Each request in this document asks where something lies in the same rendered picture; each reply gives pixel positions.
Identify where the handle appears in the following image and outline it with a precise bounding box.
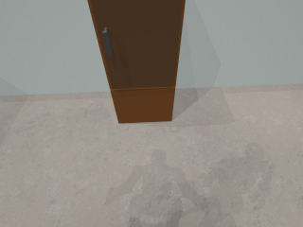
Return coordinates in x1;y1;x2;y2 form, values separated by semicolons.
102;27;112;58

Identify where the cupboard door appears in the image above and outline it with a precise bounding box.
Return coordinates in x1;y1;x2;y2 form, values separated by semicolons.
91;0;182;90

